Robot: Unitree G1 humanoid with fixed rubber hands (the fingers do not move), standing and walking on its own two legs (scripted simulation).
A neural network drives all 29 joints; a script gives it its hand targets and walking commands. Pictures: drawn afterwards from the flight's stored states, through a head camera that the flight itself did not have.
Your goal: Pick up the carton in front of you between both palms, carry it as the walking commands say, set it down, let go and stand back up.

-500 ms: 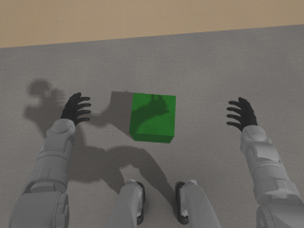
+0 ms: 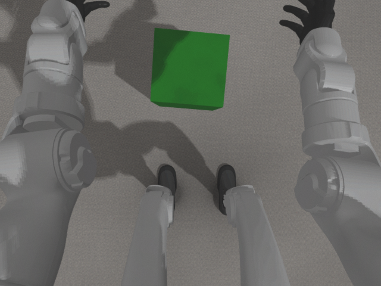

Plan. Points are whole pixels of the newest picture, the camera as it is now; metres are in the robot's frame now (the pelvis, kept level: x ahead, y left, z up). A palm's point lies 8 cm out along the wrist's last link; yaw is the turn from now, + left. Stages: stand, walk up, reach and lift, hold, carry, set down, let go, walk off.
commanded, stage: reach and lift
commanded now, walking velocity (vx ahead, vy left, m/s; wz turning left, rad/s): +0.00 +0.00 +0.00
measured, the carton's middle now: (188, 76) +0.54 +0.02 -0.53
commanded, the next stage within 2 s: none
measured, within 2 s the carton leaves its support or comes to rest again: leaves its support in 1.72 s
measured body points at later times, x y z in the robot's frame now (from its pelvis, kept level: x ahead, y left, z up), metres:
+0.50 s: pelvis -0.03 -0.02 -0.20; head +0.35 +0.01 +0.05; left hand +0.55 +0.22 -0.36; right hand +0.54 -0.17 -0.36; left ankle +0.07 +0.11 -0.62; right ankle +0.07 -0.15 -0.62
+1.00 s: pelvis -0.03 -0.01 -0.29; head +0.35 +0.01 -0.08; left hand +0.56 +0.19 -0.47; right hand +0.54 -0.17 -0.47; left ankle +0.07 +0.11 -0.62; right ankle +0.07 -0.15 -0.62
